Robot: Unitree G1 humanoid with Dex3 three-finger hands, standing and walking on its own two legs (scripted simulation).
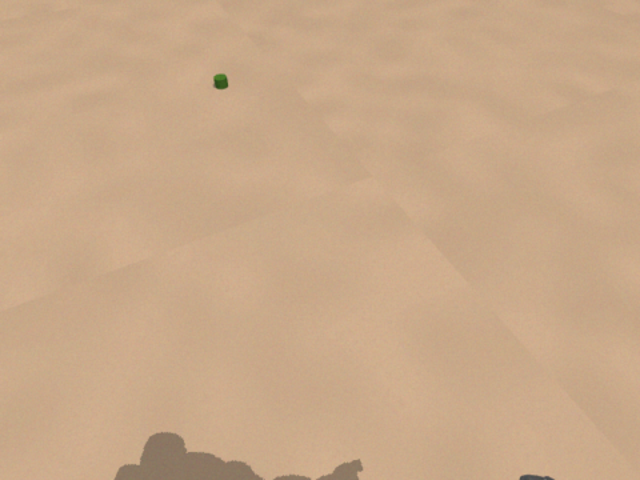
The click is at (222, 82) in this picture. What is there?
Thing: low tin
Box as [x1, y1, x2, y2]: [214, 74, 227, 88]
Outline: 215,75 215,86 217,88 226,87 226,76 224,74
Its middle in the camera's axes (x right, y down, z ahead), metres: -0.60 -0.88 +2.35
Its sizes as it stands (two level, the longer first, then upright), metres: 0.077 0.077 0.057
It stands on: the floor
